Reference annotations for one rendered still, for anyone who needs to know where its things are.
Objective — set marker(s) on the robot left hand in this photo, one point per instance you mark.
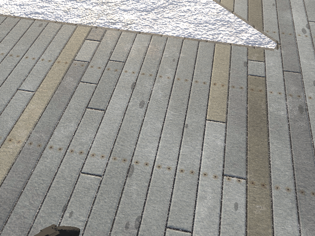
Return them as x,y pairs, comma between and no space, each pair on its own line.
53,230

